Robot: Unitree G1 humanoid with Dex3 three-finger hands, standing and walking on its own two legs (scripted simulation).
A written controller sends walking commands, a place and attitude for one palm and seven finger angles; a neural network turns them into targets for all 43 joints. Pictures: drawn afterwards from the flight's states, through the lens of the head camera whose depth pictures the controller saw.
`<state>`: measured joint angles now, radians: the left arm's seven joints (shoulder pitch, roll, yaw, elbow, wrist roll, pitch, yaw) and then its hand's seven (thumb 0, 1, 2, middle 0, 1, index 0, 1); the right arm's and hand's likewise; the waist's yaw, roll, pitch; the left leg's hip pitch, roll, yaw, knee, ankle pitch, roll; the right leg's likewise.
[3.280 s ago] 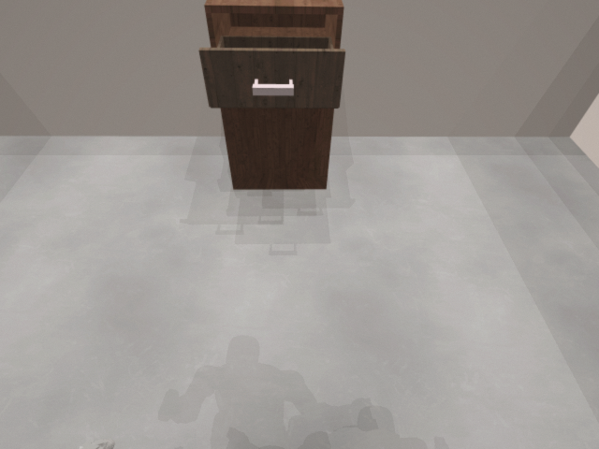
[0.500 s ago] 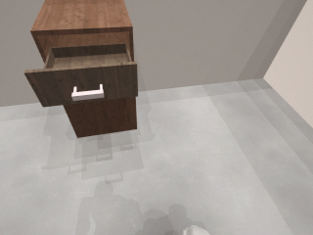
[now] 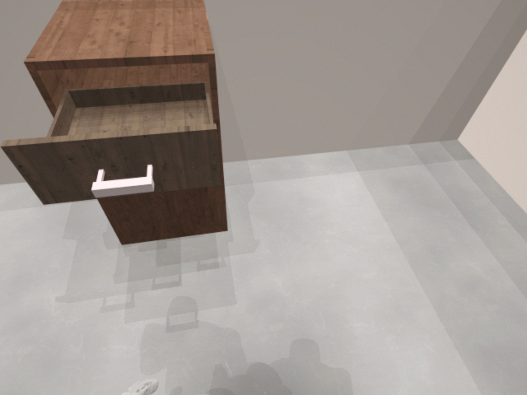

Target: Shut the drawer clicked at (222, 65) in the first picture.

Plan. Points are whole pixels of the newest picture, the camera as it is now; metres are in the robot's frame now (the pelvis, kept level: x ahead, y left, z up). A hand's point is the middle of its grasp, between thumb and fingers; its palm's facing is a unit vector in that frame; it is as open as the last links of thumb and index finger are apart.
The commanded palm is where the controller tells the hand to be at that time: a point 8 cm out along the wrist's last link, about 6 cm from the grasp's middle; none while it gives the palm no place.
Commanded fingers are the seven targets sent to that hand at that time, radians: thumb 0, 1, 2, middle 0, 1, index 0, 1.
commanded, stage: turn to face it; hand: left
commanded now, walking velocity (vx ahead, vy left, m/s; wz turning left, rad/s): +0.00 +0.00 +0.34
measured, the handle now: (124, 179) +0.55 +0.32 -0.04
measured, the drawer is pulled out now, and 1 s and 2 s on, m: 0.30 0.30 0.30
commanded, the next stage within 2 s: take the last steps up to it in 0.38 s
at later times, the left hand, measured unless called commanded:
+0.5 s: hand out of the picture +0.02 +0.19 -0.16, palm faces +0.20 -0.94 -0.29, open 7.4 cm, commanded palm none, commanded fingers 0.00 0.90 0.90 -0.20 -0.30 -0.20 -0.30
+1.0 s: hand out of the picture -0.11 +0.15 -0.17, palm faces +0.35 -0.93 -0.14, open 7.4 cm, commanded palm none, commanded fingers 0.00 0.90 0.90 -0.20 -0.30 -0.20 -0.30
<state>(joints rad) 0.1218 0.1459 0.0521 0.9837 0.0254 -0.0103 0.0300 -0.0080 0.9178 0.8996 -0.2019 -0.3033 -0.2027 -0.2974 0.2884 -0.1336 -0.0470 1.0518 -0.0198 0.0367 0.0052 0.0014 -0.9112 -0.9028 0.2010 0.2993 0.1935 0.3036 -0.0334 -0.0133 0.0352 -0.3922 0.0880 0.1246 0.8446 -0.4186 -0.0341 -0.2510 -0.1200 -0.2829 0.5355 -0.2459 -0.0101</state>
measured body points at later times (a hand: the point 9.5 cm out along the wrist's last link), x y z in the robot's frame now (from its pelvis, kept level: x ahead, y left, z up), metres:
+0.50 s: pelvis +0.01 -0.02 +0.00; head +0.03 -0.04 +0.45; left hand +0.01 +0.24 -0.14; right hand +0.12 -0.24 -0.16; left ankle +0.03 +0.11 -0.73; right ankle +0.03 -0.12 -0.74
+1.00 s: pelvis +0.04 +0.03 +0.00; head +0.04 +0.05 +0.45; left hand -0.12 +0.20 -0.16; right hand +0.17 -0.18 -0.14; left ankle +0.01 +0.13 -0.74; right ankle +0.03 -0.11 -0.72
